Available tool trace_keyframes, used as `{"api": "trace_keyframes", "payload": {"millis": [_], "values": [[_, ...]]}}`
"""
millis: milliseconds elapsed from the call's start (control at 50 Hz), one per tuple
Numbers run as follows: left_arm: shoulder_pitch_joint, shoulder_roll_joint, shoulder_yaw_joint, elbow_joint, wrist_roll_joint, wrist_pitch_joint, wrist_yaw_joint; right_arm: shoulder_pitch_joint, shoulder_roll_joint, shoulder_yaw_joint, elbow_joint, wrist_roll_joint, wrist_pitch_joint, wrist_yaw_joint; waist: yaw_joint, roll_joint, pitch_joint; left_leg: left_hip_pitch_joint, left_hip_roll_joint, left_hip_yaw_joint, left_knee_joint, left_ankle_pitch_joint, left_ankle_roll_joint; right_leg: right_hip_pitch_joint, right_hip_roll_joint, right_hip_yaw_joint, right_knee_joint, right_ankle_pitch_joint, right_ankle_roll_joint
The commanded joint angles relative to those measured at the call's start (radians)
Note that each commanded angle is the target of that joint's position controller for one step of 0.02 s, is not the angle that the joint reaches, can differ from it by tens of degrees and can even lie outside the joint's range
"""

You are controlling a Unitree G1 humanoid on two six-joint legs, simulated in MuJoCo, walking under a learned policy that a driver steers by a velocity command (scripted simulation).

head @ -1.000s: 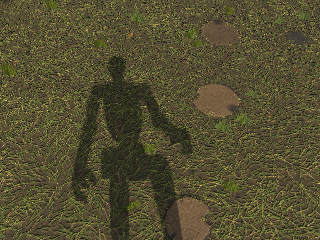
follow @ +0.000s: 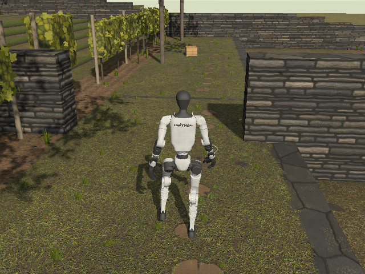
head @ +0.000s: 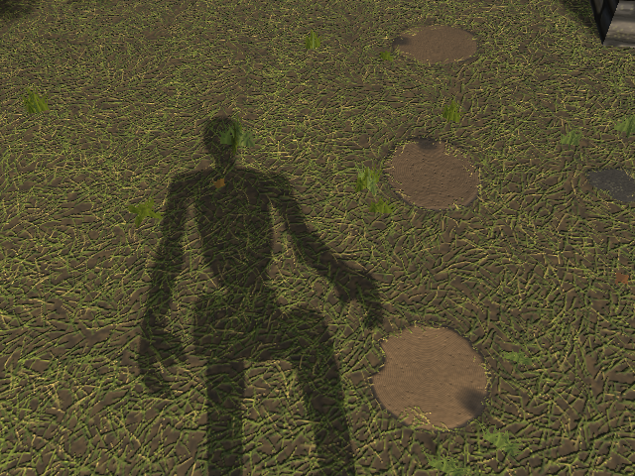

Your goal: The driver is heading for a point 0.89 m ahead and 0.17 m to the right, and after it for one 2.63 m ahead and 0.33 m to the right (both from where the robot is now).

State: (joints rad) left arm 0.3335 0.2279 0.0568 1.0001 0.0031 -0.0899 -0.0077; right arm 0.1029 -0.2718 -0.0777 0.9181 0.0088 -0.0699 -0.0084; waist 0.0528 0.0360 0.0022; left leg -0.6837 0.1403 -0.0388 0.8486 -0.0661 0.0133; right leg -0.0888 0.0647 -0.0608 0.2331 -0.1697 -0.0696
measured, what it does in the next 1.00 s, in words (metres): walks ahead, turning right: left foot, then right foot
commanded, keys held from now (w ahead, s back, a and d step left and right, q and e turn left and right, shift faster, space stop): w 0.36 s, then w+e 0.64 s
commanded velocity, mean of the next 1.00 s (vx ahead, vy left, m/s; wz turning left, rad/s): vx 0.50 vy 0.00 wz -0.25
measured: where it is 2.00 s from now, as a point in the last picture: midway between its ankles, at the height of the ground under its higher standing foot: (430, 257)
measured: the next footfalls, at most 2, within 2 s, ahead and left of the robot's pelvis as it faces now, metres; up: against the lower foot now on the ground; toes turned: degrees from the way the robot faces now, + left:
left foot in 0.24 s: +0.33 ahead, +0.16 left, +0.00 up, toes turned +3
right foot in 0.80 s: +0.62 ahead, -0.09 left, +0.00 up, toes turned -14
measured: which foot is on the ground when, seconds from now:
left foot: up 0.00-0.22, down 0.24-0.82, up 0.84-1.00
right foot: down 0.00-0.26, up 0.28-0.78, down 0.80-1.00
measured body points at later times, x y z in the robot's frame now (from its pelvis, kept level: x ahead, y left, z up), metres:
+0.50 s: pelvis +0.29 +0.08 +0.00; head +0.30 +0.09 +0.45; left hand +0.41 +0.35 -0.13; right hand +0.31 -0.19 -0.13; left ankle +0.29 +0.16 -0.75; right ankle +0.38 -0.11 -0.67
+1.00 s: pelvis +0.58 -0.01 -0.01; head +0.61 -0.03 +0.44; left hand +0.73 +0.23 -0.13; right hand +0.64 -0.31 -0.12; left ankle +0.64 +0.16 -0.67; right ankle +0.58 -0.08 -0.75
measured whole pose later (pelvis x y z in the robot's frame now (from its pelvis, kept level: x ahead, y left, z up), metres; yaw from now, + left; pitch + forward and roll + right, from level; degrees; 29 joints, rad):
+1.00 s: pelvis +0.58 -0.01 -0.01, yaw -18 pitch +2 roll +0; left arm 0.26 0.26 0.08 0.83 -0.01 -0.06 -0.02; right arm 0.13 -0.28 -0.06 0.84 0.00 -0.12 -0.01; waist 0.02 0.02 0.04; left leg -0.56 0.10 -0.06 1.09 -0.32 -0.02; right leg -0.26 0.11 0.03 0.39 -0.16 -0.11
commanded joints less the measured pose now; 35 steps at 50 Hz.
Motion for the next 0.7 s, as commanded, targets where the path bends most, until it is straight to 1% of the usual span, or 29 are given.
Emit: {"api": "trace_keyframes", "payload": {"millis": [20,60,100,140,160,180,200,220,240,260,280,300,320,340,360,380,400,420,460,520,540,580,620,660,700], "values": [[-0.015,0.159,0.028,-0.049,-0.008,-0.011,0.013,-0.073,-0.028,0.001,-0.06,0.001,-0.01,0.009,-0.014,-0.092,0.047,0.023,-0.018,0.025,-0.16,0.157,-0.008,-0.046,-0.245,0.123,-0.129,0.202,-0.126],[0.027,0.164,0.029,-0.03,-0.013,-0.008,0.015,-0.137,-0.023,0.008,-0.078,0.006,-0.012,0.017,0.009,-0.09,0.065,0.035,-0.036,0.041,-0.232,0.182,-0.006,-0.011,-0.252,0.112,-0.126,0.184,-0.123],[0.063,0.167,0.031,-0.011,-0.016,0.001,0.015,-0.186,-0.026,0.013,-0.098,0.01,-0.015,0.028,0.024,-0.09,0.083,0.014,-0.046,0.041,-0.28,0.158,0.002,0.061,-0.279,0.112,-0.101,0.195,-0.124],[0.078,0.176,0.037,0.003,-0.019,0.013,0.019,-0.215,-0.037,0.014,-0.118,0.013,-0.022,0.04,0.021,-0.096,0.091,0.001,-0.052,0.036,-0.315,0.1,0.022,0.135,-0.315,0.121,-0.061,0.239,-0.116],[0.074,0.182,0.041,0.005,-0.021,0.018,0.021,-0.21,-0.047,0.012,-0.123,0.014,-0.025,0.046,0.008,-0.103,0.085,0.018,-0.058,0.038,-0.329,0.063,0.035,0.163,-0.329,0.123,-0.036,0.283,-0.108],[0.062,0.19,0.044,0.004,-0.021,0.023,0.023,-0.182,-0.063,0.007,-0.119,0.015,-0.028,0.049,-0.013,-0.115,0.067,0.068,-0.072,0.047,-0.34,0.026,0.048,0.181,-0.336,0.122,-0.002,0.36,-0.097],[0.039,0.2,0.047,-0.001,-0.022,0.027,0.024,-0.122,-0.087,-0.004,-0.106,0.013,-0.03,0.049,-0.051,-0.131,0.027,0.168,-0.102,0.072,-0.347,-0.004,0.065,0.184,-0.328,0.11,0.066,0.518,-0.085],[0.016,0.191,0.043,-0.007,-0.023,0.032,0.024,0.009,-0.119,-0.024,-0.066,0.009,-0.03,0.046,-0.121,-0.128,-0.049,0.349,-0.136,0.102,-0.365,0.005,0.089,0.157,-0.289,0.075,0.213,0.656,-0.062],[0.014,0.161,0.03,-0.021,-0.014,0.034,0.025,0.195,-0.176,-0.049,-0.013,0.001,-0.029,0.038,-0.19,-0.09,-0.176,0.639,-0.078,0.037,-0.326,0.031,0.131,0.012,-0.235,0.037,0.449,0.571,-0.031],[0.127,0.059,-0.001,-0.035,-0.005,0.018,0.015,0.33,-0.273,-0.073,0.014,-0.013,-0.023,0.031,-0.166,0.123,-0.335,1.053,0.183,-0.392,-0.356,-0.103,0.284,-0.4,-0.083,-0.006,0.855,0.173,0.045],[0.109,0.057,-0.006,-0.025,-0.01,-0.007,0.009,0.342,-0.217,-0.051,0.02,0.0,-0.019,0.033,-0.17,0.21,-0.402,1.111,0.257,-0.687,-0.527,-0.208,0.323,-0.562,-0.008,0.125,1.038,-0.396,0.05],[0.022,0.145,0.019,-0.051,-0.04,-0.026,0.003,0.266,-0.164,-0.032,0.01,0.007,-0.022,0.033,-0.166,0.155,-0.271,1.006,0.224,-0.578,-0.547,-0.277,0.272,-0.662,-0.074,0.174,1.119,-0.371,0.026],[-0.053,0.158,0.02,-0.073,-0.051,-0.033,0.005,0.178,-0.13,-0.021,-0.015,0.002,-0.024,0.031,-0.142,0.093,-0.162,0.854,0.19,-0.441,-0.567,-0.24,0.239,-0.674,-0.13,0.141,1.095,-0.283,0.011],[-0.089,0.153,0.025,-0.077,-0.041,-0.031,0.012,0.11,-0.099,-0.011,-0.024,-0.01,-0.027,0.034,-0.111,0.03,-0.079,0.694,0.153,-0.338,-0.607,-0.17,0.223,-0.636,-0.171,0.122,1.027,-0.202,0.01],[-0.076,0.144,0.033,-0.072,-0.03,-0.018,0.019,0.073,-0.069,-0.002,-0.027,-0.02,-0.034,0.037,-0.072,0.045,-0.05,0.591,0.118,-0.267,-0.637,-0.116,0.204,-0.567,-0.205,0.13,0.964,-0.149,0.009],[-0.043,0.118,0.031,-0.06,-0.03,-0.001,0.02,0.058,-0.055,0.002,-0.024,-0.023,-0.036,0.039,-0.048,0.06,-0.041,0.533,0.102,-0.216,-0.668,-0.099,0.198,-0.513,-0.217,0.134,0.936,-0.122,0.011],[-0.025,0.094,0.029,-0.052,-0.031,0.013,0.02,0.064,-0.058,0.001,-0.018,-0.021,-0.039,0.037,-0.038,0.061,-0.032,0.5,0.097,-0.177,-0.693,-0.08,0.2,-0.493,-0.223,0.133,0.911,-0.109,0.015],[-0.031,0.085,0.029,-0.054,-0.032,0.023,0.021,0.079,-0.073,-0.003,-0.009,-0.022,-0.043,0.033,-0.034,0.054,-0.016,0.482,0.097,-0.14,-0.715,-0.054,0.204,-0.506,-0.226,0.133,0.889,-0.08,0.022],[-0.088,0.093,0.034,-0.075,-0.03,0.032,0.023,0.115,-0.1,-0.01,0.008,-0.028,-0.048,0.019,-0.042,0.029,0.016,0.496,0.101,-0.084,-0.74,-0.002,0.204,-0.58,-0.224,0.155,0.811,0.013,0.035],[-0.152,0.09,0.037,-0.097,-0.024,0.028,0.013,0.141,-0.105,-0.01,0.019,-0.028,-0.046,0.002,-0.057,0.02,0.029,0.541,0.084,0.017,-0.747,0.074,0.174,-0.627,-0.195,0.173,0.662,0.184,0.042],[-0.176,0.087,0.036,-0.106,-0.024,0.025,0.008,0.139,-0.105,-0.008,0.017,-0.027,-0.046,-0.001,-0.062,0.022,0.034,0.541,0.072,0.055,-0.75,0.087,0.161,-0.613,-0.186,0.157,0.606,0.237,0.042],[-0.246,0.072,0.028,-0.131,-0.022,0.023,-0.003,0.157,-0.109,-0.006,0.021,-0.023,-0.046,-0.008,-0.086,0.016,0.054,0.55,0.065,0.111,-0.765,0.091,0.145,-0.586,-0.173,0.109,0.51,0.303,0.041],[-0.308,0.056,0.017,-0.16,-0.02,0.023,-0.014,0.201,-0.115,-0.007,0.037,-0.018,-0.039,-0.012,-0.111,0.004,0.078,0.613,0.083,0.142,-0.76,0.115,0.14,-0.601,-0.166,0.085,0.445,0.313,0.034],[-0.356,0.051,0.011,-0.191,-0.021,0.024,-0.027,0.238,-0.121,-0.011,0.051,-0.013,-0.025,-0.013,-0.129,-0.006,0.096,0.716,0.111,0.164,-0.723,0.173,0.138,-0.645,-0.159,0.067,0.401,0.266,0.022],[-0.386,0.056,0.009,-0.224,-0.023,0.024,-0.041,0.249,-0.135,-0.017,0.054,-0.007,-0.007,-0.016,-0.128,0.0,0.1,0.798,0.14,0.182,-0.662,0.289,0.131,-0.663,-0.144,0.034,0.376,0.173,0.005]]}}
